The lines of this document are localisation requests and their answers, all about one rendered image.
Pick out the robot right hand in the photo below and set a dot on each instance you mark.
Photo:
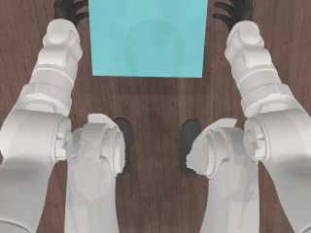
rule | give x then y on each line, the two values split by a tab
241	10

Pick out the right robot shin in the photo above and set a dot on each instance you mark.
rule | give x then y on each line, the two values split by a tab
192	158

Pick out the right robot upper arm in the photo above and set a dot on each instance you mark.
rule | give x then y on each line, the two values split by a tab
281	140

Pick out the robot right forearm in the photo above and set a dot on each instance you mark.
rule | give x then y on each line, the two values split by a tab
256	78

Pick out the carton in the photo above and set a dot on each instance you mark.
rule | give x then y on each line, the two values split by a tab
147	38

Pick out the robot right thigh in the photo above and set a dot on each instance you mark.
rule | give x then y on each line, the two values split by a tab
233	188

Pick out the left robot upper arm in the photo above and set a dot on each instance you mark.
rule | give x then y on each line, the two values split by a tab
32	142

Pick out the robot left hand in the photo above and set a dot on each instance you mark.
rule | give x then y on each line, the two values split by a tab
66	9

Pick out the robot left forearm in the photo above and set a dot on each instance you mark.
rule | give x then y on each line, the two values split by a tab
53	78

